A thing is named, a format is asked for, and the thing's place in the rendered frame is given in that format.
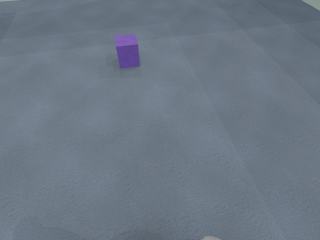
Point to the carton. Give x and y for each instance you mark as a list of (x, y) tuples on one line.
[(127, 51)]

